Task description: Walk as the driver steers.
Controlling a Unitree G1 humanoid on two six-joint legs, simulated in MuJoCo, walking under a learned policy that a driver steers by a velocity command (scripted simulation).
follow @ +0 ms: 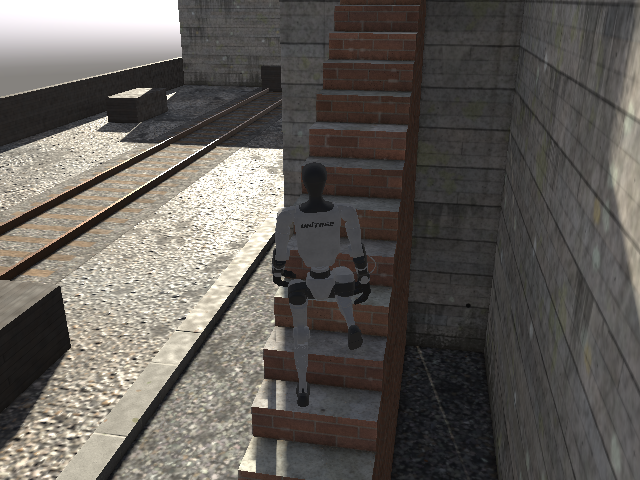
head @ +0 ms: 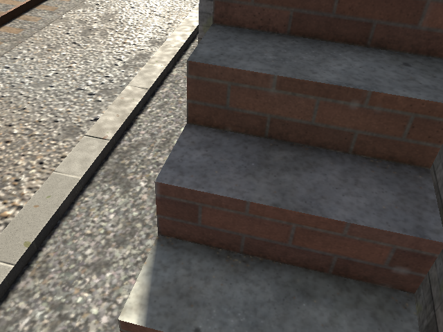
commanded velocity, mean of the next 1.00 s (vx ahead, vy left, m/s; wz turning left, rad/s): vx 0.50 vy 0.00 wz -0.24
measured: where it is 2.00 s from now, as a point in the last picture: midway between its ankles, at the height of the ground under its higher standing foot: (278, 161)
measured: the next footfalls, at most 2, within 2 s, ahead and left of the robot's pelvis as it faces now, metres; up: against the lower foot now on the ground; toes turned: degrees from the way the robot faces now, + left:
right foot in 0.36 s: +0.24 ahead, -0.21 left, +0.19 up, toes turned -15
left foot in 0.92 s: +0.53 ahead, -0.07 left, +0.38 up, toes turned -11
